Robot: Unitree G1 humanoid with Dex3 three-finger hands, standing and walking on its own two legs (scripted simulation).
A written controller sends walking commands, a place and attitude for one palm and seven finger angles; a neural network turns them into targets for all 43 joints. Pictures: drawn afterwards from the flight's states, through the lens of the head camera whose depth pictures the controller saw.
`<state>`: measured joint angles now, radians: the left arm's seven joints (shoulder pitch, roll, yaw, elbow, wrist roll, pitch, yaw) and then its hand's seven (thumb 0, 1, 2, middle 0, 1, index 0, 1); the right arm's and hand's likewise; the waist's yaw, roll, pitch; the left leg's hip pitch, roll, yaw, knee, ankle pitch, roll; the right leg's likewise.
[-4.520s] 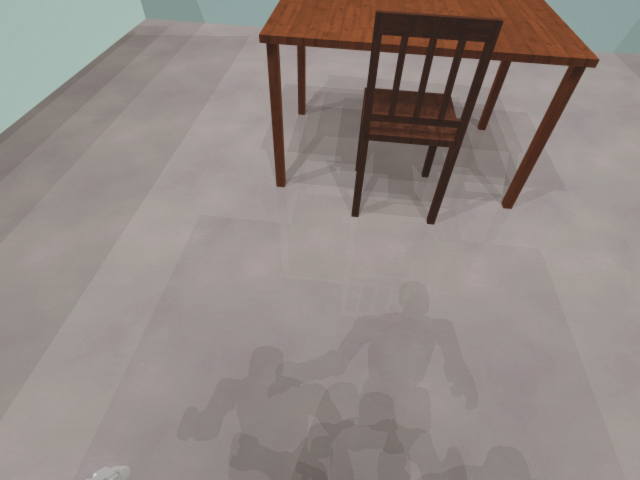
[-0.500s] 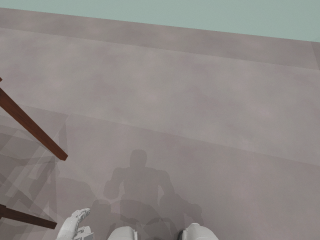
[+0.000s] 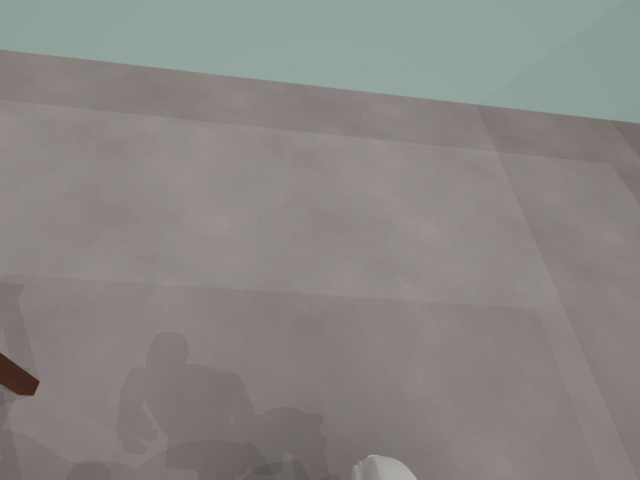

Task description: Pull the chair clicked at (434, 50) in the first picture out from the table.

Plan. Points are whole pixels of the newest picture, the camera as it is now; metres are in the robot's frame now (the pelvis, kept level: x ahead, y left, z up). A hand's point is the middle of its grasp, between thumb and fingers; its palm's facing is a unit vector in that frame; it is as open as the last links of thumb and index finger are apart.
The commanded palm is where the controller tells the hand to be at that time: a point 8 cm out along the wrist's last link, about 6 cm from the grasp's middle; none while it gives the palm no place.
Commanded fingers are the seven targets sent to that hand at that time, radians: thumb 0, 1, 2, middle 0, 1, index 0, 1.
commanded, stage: walk to a spot facing it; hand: left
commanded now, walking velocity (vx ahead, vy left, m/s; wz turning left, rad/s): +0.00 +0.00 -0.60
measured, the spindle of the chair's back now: out of the picture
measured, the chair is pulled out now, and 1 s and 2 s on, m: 0.00 0.00 0.00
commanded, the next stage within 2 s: turn to face it in 1.38 s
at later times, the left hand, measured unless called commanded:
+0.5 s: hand (260, 442) +0.19 +0.09 -0.15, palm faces -0.30 -0.91 -0.29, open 7.4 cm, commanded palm none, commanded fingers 0.00 0.90 0.90 -0.20 -0.30 -0.20 -0.30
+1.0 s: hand (225, 472) +0.15 +0.13 -0.19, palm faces -0.46 -0.87 -0.19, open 7.4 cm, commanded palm none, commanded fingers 0.00 0.90 0.90 -0.20 -0.30 -0.20 -0.30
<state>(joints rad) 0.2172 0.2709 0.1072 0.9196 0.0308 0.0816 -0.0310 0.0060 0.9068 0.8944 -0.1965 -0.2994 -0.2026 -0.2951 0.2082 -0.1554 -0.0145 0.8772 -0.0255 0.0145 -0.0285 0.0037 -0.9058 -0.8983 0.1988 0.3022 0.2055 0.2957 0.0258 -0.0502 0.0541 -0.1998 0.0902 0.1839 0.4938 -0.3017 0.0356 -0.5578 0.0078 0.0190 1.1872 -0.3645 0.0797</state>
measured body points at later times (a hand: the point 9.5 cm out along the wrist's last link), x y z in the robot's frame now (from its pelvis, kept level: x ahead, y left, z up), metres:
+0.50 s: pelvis +0.00 -0.06 -0.01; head +0.03 -0.10 +0.43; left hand +0.20 +0.14 -0.13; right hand -0.07 -0.30 -0.18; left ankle +0.00 +0.11 -0.66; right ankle -0.01 -0.13 -0.74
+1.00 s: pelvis +0.04 -0.04 -0.01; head +0.07 -0.03 +0.44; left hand +0.18 +0.18 -0.17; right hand +0.01 -0.32 -0.12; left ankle +0.08 +0.06 -0.75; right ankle -0.02 -0.13 -0.73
